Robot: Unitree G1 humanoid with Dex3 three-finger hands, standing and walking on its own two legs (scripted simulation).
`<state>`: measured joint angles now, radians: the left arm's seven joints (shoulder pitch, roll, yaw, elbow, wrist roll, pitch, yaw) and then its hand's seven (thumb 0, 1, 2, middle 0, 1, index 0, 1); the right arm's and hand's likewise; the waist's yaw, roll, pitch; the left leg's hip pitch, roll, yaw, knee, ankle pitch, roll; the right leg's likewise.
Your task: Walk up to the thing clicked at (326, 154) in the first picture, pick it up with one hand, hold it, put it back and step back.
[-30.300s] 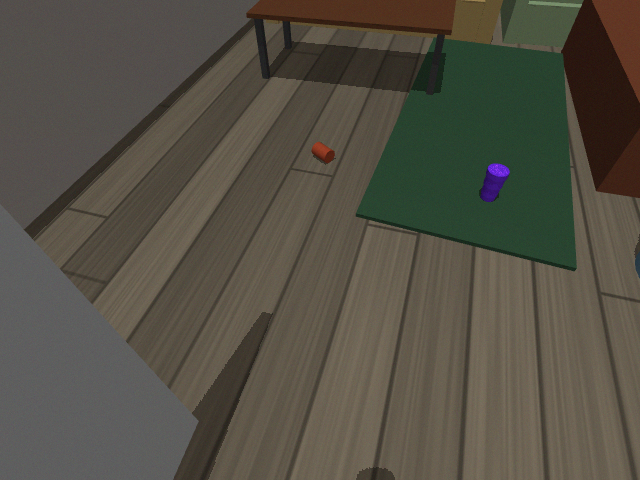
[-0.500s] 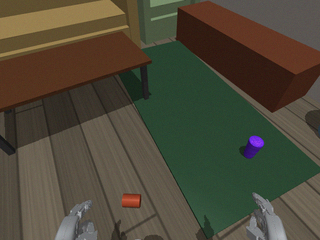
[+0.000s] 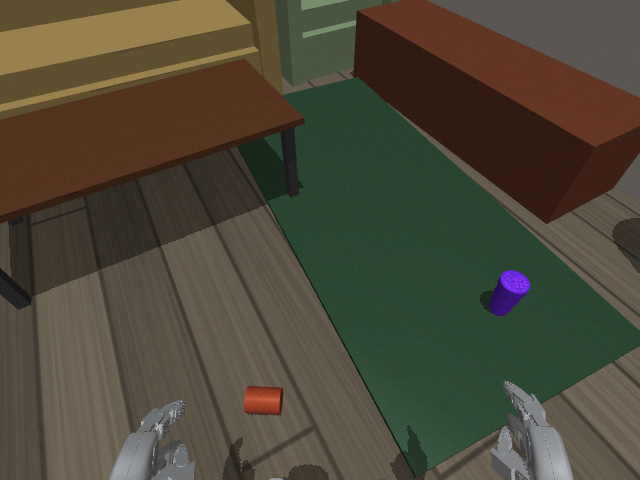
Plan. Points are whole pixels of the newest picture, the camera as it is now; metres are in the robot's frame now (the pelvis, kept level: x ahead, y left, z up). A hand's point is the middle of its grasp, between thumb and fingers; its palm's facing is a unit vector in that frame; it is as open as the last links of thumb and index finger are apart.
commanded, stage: home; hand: left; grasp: from above
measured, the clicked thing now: (264, 400) +0.45 +0.19 -0.68
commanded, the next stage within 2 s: stand in 0.70 s
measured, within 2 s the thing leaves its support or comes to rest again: neither
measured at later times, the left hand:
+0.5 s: hand (191, 468) +0.17 +0.18 -0.05, palm faces +0.04 -0.98 -0.20, open 7.4 cm
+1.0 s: hand out of the picture +0.14 +0.22 -0.10, palm faces +0.01 -0.94 -0.33, open 7.4 cm
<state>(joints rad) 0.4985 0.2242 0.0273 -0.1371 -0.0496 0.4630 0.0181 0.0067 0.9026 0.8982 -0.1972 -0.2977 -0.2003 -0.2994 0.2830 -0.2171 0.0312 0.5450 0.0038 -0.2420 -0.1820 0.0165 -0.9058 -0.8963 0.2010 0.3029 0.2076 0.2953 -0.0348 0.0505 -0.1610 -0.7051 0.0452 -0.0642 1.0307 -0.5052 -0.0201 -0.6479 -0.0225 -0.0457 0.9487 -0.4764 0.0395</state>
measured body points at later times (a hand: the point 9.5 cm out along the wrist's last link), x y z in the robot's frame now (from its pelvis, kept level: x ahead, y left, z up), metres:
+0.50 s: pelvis +0.00 +0.00 +0.00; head +0.02 +0.00 +0.45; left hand +0.16 +0.23 -0.03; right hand +0.16 -0.25 -0.06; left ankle +0.00 +0.13 -0.68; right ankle +0.00 -0.15 -0.68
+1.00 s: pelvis -0.01 +0.00 +0.02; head +0.03 +0.01 +0.47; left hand +0.14 +0.27 -0.07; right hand +0.13 -0.27 -0.09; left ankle +0.00 +0.13 -0.68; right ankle +0.00 -0.15 -0.68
